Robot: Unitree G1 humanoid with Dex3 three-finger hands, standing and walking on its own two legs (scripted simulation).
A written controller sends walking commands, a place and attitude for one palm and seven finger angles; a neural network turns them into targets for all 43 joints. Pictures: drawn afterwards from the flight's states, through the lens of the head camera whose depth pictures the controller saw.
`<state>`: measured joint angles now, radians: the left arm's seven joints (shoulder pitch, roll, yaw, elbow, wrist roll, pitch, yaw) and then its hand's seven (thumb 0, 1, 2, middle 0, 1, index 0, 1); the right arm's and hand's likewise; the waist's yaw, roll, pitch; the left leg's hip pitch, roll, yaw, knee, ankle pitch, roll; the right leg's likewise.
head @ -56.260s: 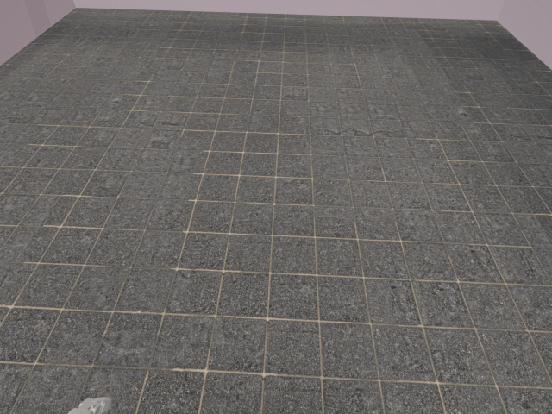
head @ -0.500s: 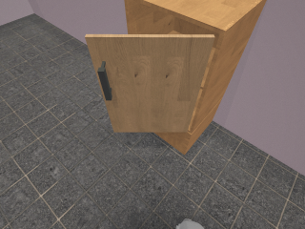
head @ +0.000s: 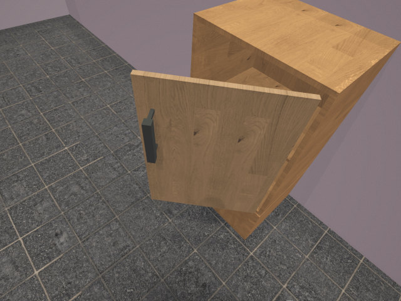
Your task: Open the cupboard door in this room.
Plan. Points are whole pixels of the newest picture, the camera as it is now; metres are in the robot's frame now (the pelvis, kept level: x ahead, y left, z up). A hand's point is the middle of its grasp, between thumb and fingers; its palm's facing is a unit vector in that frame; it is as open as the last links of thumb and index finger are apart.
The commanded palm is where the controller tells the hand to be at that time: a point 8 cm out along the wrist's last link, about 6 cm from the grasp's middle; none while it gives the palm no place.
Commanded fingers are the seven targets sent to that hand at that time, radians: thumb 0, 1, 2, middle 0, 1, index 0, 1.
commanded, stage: come to a stop and stand still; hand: left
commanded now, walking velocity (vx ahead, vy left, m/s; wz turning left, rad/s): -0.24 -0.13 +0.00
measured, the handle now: (151, 136) +0.50 +0.19 -0.02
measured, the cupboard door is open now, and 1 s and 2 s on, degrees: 41 41 41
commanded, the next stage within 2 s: look again from close up in 1.06 s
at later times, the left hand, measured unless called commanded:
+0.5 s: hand out of the picture +0.00 +0.13 -0.15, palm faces +0.04 -0.97 -0.24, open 7.3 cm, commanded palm none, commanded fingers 0.00 0.90 0.90 -0.20 -0.30 -0.20 -0.30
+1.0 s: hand out of the picture -0.06 +0.18 -0.17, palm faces +0.03 -0.99 -0.17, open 7.4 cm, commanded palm none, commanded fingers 0.00 0.90 0.90 -0.20 -0.30 -0.20 -0.30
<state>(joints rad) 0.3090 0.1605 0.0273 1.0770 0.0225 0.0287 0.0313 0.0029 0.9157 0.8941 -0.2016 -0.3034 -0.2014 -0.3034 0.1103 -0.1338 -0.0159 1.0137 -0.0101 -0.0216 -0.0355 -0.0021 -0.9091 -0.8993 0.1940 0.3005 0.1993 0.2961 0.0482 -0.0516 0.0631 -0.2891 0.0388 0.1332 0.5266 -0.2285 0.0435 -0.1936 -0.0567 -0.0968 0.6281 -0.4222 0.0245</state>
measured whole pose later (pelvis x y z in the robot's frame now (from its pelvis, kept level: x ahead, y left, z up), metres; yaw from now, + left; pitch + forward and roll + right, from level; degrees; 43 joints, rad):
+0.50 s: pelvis -0.03 -0.05 +0.01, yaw +0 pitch +0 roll +2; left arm 0.28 0.15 0.03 0.99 0.04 0.01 0.02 0.01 0.92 0.89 -0.20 -0.30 -0.20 -0.30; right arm 0.26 -0.22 -0.06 1.04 -0.02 0.06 -0.01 0.00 -0.91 -0.90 0.20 0.30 0.20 0.30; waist 0.01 0.01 0.03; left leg -0.39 0.01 0.03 0.91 -0.39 -0.05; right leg -0.22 -0.06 -0.04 0.49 -0.26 -0.01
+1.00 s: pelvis -0.06 +0.01 +0.01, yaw +0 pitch -1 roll +0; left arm 0.27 0.16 0.01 1.11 0.03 0.02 0.02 0.00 0.91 0.89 -0.20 -0.30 -0.20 -0.30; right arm 0.22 -0.16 -0.01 1.07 -0.01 -0.01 -0.03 0.00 -0.94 -0.90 0.20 0.30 0.20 0.30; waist 0.02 -0.03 0.01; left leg -0.17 -0.01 0.07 0.43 -0.25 0.03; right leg -0.20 -0.07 -0.02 0.43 -0.22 0.06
